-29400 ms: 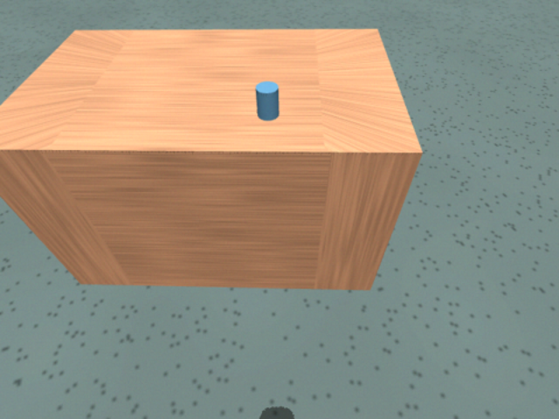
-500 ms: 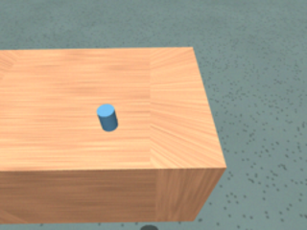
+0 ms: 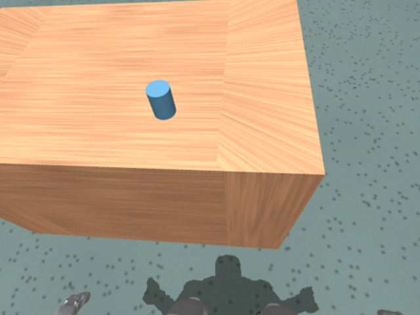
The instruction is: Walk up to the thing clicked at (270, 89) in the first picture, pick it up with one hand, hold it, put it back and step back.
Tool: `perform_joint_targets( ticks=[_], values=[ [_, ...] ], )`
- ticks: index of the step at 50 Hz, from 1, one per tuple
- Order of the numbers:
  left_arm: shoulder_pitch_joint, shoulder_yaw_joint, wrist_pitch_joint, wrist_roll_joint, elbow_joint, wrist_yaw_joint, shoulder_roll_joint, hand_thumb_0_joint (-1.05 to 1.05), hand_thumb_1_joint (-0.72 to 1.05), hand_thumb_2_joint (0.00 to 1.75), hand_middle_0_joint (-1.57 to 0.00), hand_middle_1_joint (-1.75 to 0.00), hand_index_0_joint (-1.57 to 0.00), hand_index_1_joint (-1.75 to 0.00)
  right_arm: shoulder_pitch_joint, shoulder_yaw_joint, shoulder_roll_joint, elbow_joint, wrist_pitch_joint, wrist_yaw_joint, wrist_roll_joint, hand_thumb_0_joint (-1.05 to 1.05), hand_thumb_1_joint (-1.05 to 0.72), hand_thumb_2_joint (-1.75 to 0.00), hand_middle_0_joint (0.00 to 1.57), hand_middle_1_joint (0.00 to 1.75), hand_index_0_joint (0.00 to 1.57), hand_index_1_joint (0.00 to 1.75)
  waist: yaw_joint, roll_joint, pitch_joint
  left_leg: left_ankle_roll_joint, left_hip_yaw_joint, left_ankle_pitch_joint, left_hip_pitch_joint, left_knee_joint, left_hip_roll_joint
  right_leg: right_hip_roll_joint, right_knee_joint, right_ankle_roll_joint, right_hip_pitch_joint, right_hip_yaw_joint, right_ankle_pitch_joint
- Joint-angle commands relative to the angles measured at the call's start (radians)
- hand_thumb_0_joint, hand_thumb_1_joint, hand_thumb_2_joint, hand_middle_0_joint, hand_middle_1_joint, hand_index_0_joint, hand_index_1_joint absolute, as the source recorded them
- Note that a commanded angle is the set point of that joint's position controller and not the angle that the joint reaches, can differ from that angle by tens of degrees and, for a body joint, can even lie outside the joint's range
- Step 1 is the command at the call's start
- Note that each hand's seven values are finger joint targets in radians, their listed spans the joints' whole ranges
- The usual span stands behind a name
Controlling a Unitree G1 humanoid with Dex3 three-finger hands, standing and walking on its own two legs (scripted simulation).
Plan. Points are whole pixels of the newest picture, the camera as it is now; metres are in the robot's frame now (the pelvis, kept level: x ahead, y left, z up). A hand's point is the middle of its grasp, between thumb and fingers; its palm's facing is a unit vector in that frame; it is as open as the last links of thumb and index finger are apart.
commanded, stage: step back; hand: left
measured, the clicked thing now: (161, 100) +0.61 +0.16 -0.02
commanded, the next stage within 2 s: none
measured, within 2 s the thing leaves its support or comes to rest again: neither
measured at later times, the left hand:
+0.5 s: hand out of the picture -0.02 +0.28 -0.15, palm faces -0.09 -0.90 -0.42, open 7.4 cm
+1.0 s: hand out of the picture -0.13 +0.32 -0.15, palm faces -0.05 -0.92 -0.39, open 7.4 cm
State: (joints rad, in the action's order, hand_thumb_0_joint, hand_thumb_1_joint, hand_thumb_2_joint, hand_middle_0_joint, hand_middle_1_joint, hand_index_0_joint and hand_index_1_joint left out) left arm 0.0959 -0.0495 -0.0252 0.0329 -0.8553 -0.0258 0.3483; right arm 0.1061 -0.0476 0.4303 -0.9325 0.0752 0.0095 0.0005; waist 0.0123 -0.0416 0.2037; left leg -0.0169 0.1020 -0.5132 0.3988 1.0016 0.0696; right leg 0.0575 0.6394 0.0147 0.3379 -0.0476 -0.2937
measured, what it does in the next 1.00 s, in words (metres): walks backwards: left foot, then right foot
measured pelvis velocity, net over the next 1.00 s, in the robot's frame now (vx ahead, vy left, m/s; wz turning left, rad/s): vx -0.27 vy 0.06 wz -0.06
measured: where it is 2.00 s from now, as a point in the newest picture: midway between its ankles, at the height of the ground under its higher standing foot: outside the picture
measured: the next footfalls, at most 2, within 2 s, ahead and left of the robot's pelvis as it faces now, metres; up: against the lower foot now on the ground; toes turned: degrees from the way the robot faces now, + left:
left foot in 0.10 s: +0.00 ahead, +0.15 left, +0.00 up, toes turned -1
right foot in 0.46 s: -0.10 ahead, -0.10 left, +0.00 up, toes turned -2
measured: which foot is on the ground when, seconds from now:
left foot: up 0.00-0.08, down 0.10-0.48, up 0.50-0.78, down 0.80-1.00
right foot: down 0.00-0.12, up 0.14-0.44, down 0.46-0.82, up 0.84-1.00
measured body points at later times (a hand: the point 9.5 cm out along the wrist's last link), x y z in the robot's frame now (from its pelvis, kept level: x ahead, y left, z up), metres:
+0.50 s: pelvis -0.12 +0.02 -0.01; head -0.06 +0.00 +0.43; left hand -0.02 +0.33 -0.12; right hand +0.00 -0.30 -0.13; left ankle -0.05 +0.14 -0.72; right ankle -0.14 -0.10 -0.73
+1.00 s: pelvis -0.27 +0.06 +0.00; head -0.21 +0.07 +0.45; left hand -0.13 +0.37 -0.12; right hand -0.20 -0.26 -0.11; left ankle -0.21 +0.17 -0.73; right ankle -0.30 -0.08 -0.64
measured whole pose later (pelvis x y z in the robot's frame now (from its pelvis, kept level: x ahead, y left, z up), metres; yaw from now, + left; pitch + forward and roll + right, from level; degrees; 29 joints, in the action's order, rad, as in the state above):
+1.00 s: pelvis -0.27 +0.06 +0.00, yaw -4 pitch -2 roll -1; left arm 0.13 -0.09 -0.06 0.01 -0.83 -0.03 0.41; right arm 0.15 -0.04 0.35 -0.88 0.04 0.00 -0.03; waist -0.01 0.03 0.18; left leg 0.03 0.00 -0.24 0.31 0.58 -0.01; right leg -0.12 1.22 -0.01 0.48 0.14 -0.49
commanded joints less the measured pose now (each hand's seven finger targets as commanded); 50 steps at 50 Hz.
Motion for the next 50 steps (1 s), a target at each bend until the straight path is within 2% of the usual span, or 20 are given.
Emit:
perform_joint_targets(
  ticks=[1,4,5,6,7,10,16,21,22,23,24,25,28,34,39,40,41,42,45,50],
  values=[
    [0.059,-0.088,0.008,-0.012,0.084,-0.018,0.309,0.00,0.90,0.90,-0.20,-0.30,-0.20,-0.30,0.036,-0.043,0.156,0.083,-0.041,0.009,-0.018,0.00,-0.90,-0.90,0.20,0.30,0.20,0.30,0.034,0.254,-0.306,0.018,-0.048,0.009,0.027,-0.252,-0.048,0.241,-0.054,0.207,-0.354,0.251,0.711],
    [-0.001,-0.074,-0.004,-0.028,0.117,-0.007,0.296,0.00,0.90,0.90,-0.20,-0.30,-0.20,-0.30,0.128,-0.064,0.171,0.049,-0.052,0.003,-0.033,0.00,-0.90,-0.90,0.20,0.30,0.20,0.30,-0.041,0.184,-0.315,0.050,-0.078,0.381,-0.205,-0.552,-0.064,0.162,0.039,0.110,-0.156,0.180,0.502],
    [0.020,-0.062,-0.008,-0.034,0.127,-0.006,0.248,0.00,0.90,0.90,-0.20,-0.30,-0.20,-0.30,0.119,-0.083,0.234,0.063,-0.055,0.002,-0.047,0.00,-0.90,-0.90,0.20,0.30,0.20,0.30,-0.037,-0.005,-0.318,0.111,0.157,0.582,-0.290,-0.572,-0.237,0.043,0.162,0.047,0.002,0.139,0.244],
    [-0.021,-0.062,-0.008,-0.039,0.138,-0.016,0.225,0.00,0.90,0.90,-0.20,-0.30,-0.20,-0.30,0.065,-0.092,0.323,0.083,-0.052,-0.009,-0.033,0.00,-0.90,-0.90,0.20,0.30,0.20,0.30,-0.053,-0.239,-0.291,0.263,0.348,0.755,-0.254,-0.626,-0.409,-0.158,0.335,0.008,0.115,0.062,-0.337],
    [-0.059,-0.075,-0.012,-0.019,0.120,-0.027,0.244,0.00,0.90,0.90,-0.20,-0.30,-0.20,-0.30,0.079,-0.098,0.328,0.083,-0.054,-0.008,-0.032,0.00,-0.90,-0.90,0.20,0.30,0.20,0.30,-0.086,-0.192,-0.279,0.340,0.411,0.755,-0.183,-0.640,-0.467,-0.161,0.519,0.001,0.101,0.194,-0.425],
    [0.042,-0.074,-0.011,-0.039,0.068,-0.022,0.226,0.00,0.90,0.90,-0.20,-0.30,-0.20,-0.30,-0.046,-0.063,0.213,0.113,-0.053,0.012,-0.031,0.00,-0.90,-0.90,0.20,0.30,0.20,0.30,0.003,-0.100,-0.236,0.253,0.147,0.807,-0.243,-0.552,-0.332,-0.160,0.653,0.007,0.192,0.233,-0.270],
    [0.060,-0.071,0.004,-0.023,0.083,-0.007,0.211,0.00,0.90,0.90,-0.20,-0.30,-0.20,-0.30,0.024,-0.061,0.186,0.130,-0.049,0.018,-0.026,0.00,-0.90,-0.90,0.20,0.30,0.20,0.30,-0.045,-0.118,-0.231,0.284,0.106,0.821,-0.351,-0.501,-0.336,-0.113,0.355,-0.049,0.133,0.146,-0.244],
    [0.189,-0.075,0.028,-0.009,0.025,0.000,0.198,0.00,0.90,0.90,-0.20,-0.30,-0.20,-0.30,-0.043,-0.064,0.207,0.157,-0.028,0.007,-0.011,0.00,-0.90,-0.90,0.20,0.30,0.20,0.30,0.011,-0.138,-0.290,0.197,0.055,0.580,-0.219,-0.397,-0.288,-0.091,-0.193,-0.004,-0.158,0.027,0.062],
    [0.203,-0.083,0.036,0.004,0.025,-0.003,0.230,0.00,0.90,0.90,-0.20,-0.30,-0.20,-0.30,-0.039,-0.056,0.182,0.159,-0.025,0.004,-0.003,0.00,-0.90,-0.90,0.20,0.30,0.20,0.30,0.019,-0.090,-0.292,0.145,0.043,0.442,-0.116,-0.366,-0.255,-0.052,-0.226,0.016,-0.227,0.099,0.140],
    [0.185,-0.104,0.044,0.015,0.041,-0.001,0.305,0.00,0.90,0.90,-0.20,-0.30,-0.20,-0.30,-0.011,-0.042,0.130,0.166,-0.024,0.000,0.002,0.00,-0.90,-0.90,0.20,0.30,0.20,0.30,-0.002,0.138,-0.274,0.076,-0.016,0.206,0.076,-0.216,-0.132,0.125,-0.260,0.075,-0.281,0.389,0.165],
    [0.139,-0.124,0.040,0.005,0.067,0.003,0.407,0.00,0.90,0.90,-0.20,-0.30,-0.20,-0.30,-0.080,-0.042,0.124,0.185,-0.018,0.010,0.002,0.00,-0.90,-0.90,0.20,0.30,0.20,0.30,0.053,0.317,-0.222,0.033,-0.023,-0.112,0.104,0.035,0.015,0.337,-0.321,0.276,-0.099,0.611,0.298],
    [0.085,-0.123,0.049,0.011,0.101,-0.002,0.403,0.00,0.90,0.90,-0.20,-0.30,-0.20,-0.30,-0.074,-0.062,0.158,0.171,-0.012,0.018,-0.003,0.00,-0.90,-0.90,0.20,0.30,0.20,0.30,0.034,0.263,-0.174,0.024,0.105,-0.132,0.083,0.222,-0.014,0.381,-0.315,0.321,-0.003,0.663,0.373],
    [-0.005,-0.098,0.037,-0.002,0.122,-0.009,0.286,0.00,0.90,0.90,-0.20,-0.30,-0.20,-0.30,0.040,-0.052,0.162,0.123,-0.028,0.021,0.021,0.00,-0.90,-0.90,0.20,0.30,0.20,0.30,-0.035,0.139,-0.205,0.012,0.095,0.009,0.093,0.253,0.049,0.180,-0.174,0.195,-0.098,0.289,0.533],
    [0.093,-0.092,0.018,0.006,0.134,-0.020,0.271,0.00,0.90,0.90,-0.20,-0.30,-0.20,-0.30,0.015,-0.043,0.145,0.149,-0.038,0.019,-0.007,0.00,-0.90,-0.90,0.20,0.30,0.20,0.30,0.052,0.223,-0.226,-0.011,-0.003,-0.033,0.085,-0.085,-0.006,0.193,-0.124,0.205,-0.269,0.285,0.549],
    [0.000,-0.080,-0.004,-0.017,0.165,-0.007,0.289,0.00,0.90,0.90,-0.20,-0.30,-0.20,-0.30,0.177,-0.064,0.150,0.089,-0.053,0.007,-0.024,0.00,-0.90,-0.90,0.20,0.30,0.20,0.30,-0.041,0.227,-0.297,0.038,-0.087,0.258,-0.190,-0.553,-0.045,0.147,-0.005,0.120,-0.137,0.255,0.386],
    [0.039,-0.066,-0.011,-0.019,0.165,-0.005,0.243,0.00,0.90,0.90,-0.20,-0.30,-0.20,-0.30,0.154,-0.077,0.191,0.095,-0.059,0.005,-0.039,0.00,-0.90,-0.90,0.20,0.30,0.20,0.30,-0.024,0.074,-0.281,0.077,0.099,0.328,-0.252,-0.609,-0.157,0.055,0.091,0.064,0.002,0.228,0.196],
    [0.027,-0.056,-0.009,-0.026,0.179,-0.010,0.205,0.00,0.90,0.90,-0.20,-0.30,-0.20,-0.30,0.088,-0.097,0.306,0.126,-0.056,-0.003,-0.045,0.00,-0.90,-0.90,0.20,0.30,0.20,0.30,-0.028,-0.208,-0.263,0.209,0.397,0.446,-0.266,-0.680,-0.392,-0.152,0.277,0.009,0.191,0.099,-0.219],
    [-0.043,-0.087,-0.011,-0.013,0.164,-0.027,0.252,0.00,0.90,0.90,-0.20,-0.30,-0.20,-0.30,0.096,-0.106,0.344,0.133,-0.057,-0.007,-0.042,0.00,-0.90,-0.90,0.20,0.30,0.20,0.30,-0.082,-0.184,-0.246,0.319,0.484,0.526,-0.094,-0.694,-0.479,-0.170,0.493,-0.002,0.106,0.235,-0.408],
    [0.067,-0.085,-0.017,-0.035,0.098,-0.022,0.235,0.00,0.90,0.90,-0.20,-0.30,-0.20,-0.30,-0.053,-0.065,0.211,0.148,-0.064,0.011,-0.044,0.00,-0.90,-0.90,0.20,0.30,0.20,0.30,0.031,-0.049,-0.182,0.227,0.184,0.578,-0.109,-0.630,-0.327,-0.175,0.690,0.008,0.168,0.271,-0.230],
    [0.088,-0.088,-0.012,-0.013,0.091,0.002,0.228,0.00,0.90,0.90,-0.20,-0.30,-0.20,-0.30,0.037,-0.065,0.174,0.147,-0.065,0.015,-0.033,0.00,-0.90,-0.90,0.20,0.30,0.20,0.30,-0.022,-0.088,-0.204,0.256,0.135,0.584,-0.275,-0.589,-0.308,-0.145,0.519,-0.055,0.160,0.198,-0.210]
  ],
)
